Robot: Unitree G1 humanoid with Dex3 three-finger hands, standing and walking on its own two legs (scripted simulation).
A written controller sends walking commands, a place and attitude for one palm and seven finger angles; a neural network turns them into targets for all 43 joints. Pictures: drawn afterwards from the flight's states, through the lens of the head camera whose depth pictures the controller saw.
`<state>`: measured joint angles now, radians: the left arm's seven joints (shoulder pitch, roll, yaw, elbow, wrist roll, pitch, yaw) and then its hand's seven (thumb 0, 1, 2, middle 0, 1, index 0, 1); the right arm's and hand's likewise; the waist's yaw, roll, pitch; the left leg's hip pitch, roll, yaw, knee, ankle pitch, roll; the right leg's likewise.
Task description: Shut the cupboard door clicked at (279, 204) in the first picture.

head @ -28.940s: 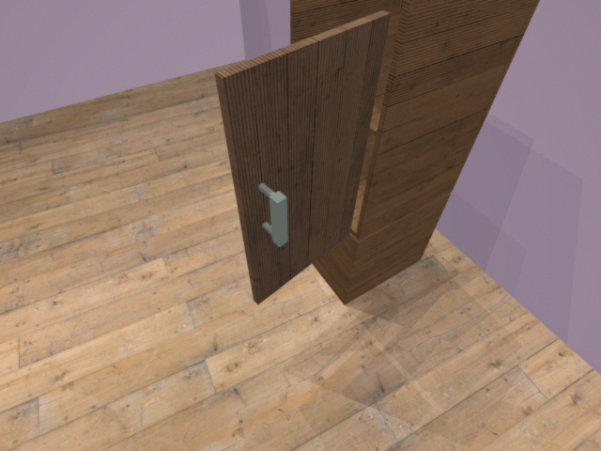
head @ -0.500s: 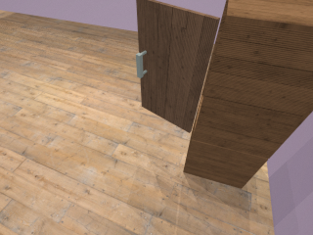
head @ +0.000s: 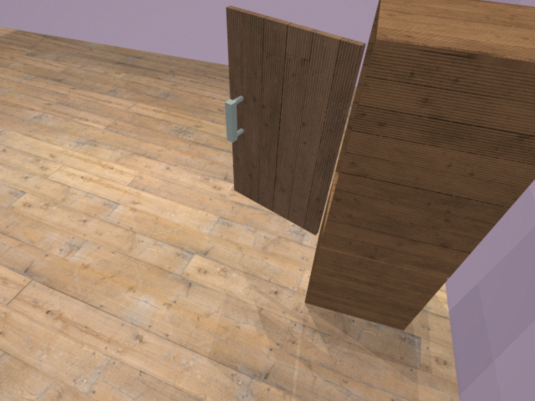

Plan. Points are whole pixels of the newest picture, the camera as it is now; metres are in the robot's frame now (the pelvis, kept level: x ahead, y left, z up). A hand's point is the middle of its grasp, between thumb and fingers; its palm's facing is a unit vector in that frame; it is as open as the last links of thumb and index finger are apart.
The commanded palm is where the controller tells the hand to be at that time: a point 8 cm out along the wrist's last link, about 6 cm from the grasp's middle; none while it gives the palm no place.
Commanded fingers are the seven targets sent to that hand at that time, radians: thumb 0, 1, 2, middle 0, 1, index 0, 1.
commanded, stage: look to check the result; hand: left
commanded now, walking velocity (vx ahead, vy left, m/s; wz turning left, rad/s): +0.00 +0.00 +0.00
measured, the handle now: (235, 118) +0.83 +0.13 -0.02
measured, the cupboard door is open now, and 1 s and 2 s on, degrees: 70 70 70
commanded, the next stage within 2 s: walk to a spot facing it in 0.58 s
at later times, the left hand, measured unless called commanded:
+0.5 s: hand out of the picture -0.03 +0.17 -0.18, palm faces +0.04 -0.98 -0.19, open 7.4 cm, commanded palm none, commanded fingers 0.00 0.90 0.90 -0.20 -0.30 -0.20 -0.30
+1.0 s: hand out of the picture +0.01 +0.20 -0.20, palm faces +0.15 -0.96 -0.22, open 7.4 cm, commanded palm none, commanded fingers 0.00 0.90 0.90 -0.20 -0.30 -0.20 -0.30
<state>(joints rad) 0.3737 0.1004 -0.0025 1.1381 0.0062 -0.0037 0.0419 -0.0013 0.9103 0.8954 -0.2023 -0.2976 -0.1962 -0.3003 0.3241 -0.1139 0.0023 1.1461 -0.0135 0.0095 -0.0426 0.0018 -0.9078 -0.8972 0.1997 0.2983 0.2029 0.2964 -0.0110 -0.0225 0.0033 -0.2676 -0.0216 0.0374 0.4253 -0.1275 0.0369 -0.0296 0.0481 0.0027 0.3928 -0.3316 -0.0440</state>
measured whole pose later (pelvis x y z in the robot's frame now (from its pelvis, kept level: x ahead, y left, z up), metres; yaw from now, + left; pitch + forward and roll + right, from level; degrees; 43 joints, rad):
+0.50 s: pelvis +0.01 +0.00 +0.00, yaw +0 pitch -2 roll +0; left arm 0.35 0.15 0.01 1.15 0.01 0.00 0.04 0.00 0.91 0.90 -0.20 -0.30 -0.20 -0.30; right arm 0.26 -0.16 0.00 1.14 -0.01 0.00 -0.04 0.00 -0.91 -0.90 0.20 0.30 0.20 0.30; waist 0.00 -0.01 0.03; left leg -0.25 -0.02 0.04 0.42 -0.14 0.04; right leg 0.00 0.05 0.01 0.36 -0.33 -0.04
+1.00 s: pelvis +0.02 +0.01 -0.02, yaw +7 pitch -2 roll -1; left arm 0.28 0.19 0.05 1.03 0.02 0.02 0.04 0.00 0.91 0.90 -0.20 -0.30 -0.20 -0.30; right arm 0.27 -0.17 -0.03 1.06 -0.02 0.06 -0.01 0.00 -0.91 -0.90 0.20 0.30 0.20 0.30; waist -0.02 -0.02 0.09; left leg -0.38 -0.01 0.05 0.78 -0.40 0.00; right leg -0.04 0.02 -0.12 0.54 -0.46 -0.04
